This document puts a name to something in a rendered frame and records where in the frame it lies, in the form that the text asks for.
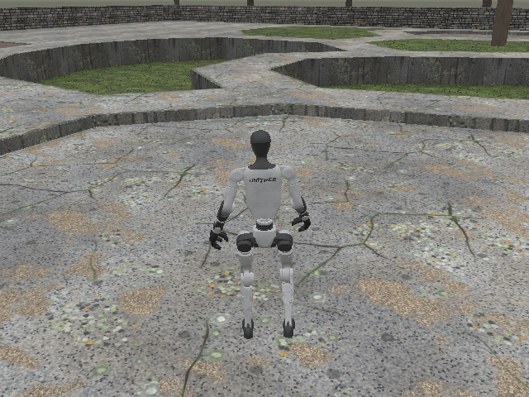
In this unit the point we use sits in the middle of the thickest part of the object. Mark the robot left forearm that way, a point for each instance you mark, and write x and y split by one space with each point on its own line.
220 220

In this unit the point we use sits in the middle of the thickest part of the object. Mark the left robot upper arm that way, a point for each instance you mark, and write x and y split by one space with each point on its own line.
236 175

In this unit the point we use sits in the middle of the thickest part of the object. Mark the left robot foot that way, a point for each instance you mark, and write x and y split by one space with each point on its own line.
248 332

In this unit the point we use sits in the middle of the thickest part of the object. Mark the humanoid robot head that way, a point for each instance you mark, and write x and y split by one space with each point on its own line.
260 143

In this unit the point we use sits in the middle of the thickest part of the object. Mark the robot right forearm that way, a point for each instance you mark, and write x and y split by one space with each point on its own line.
302 212

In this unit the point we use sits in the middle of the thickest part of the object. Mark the robot left hand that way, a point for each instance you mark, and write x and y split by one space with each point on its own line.
216 237

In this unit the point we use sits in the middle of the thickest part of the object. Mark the robot right hand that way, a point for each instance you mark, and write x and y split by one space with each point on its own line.
306 225

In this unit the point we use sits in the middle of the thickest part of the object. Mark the right robot upper arm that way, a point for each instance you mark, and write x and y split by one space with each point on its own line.
293 187

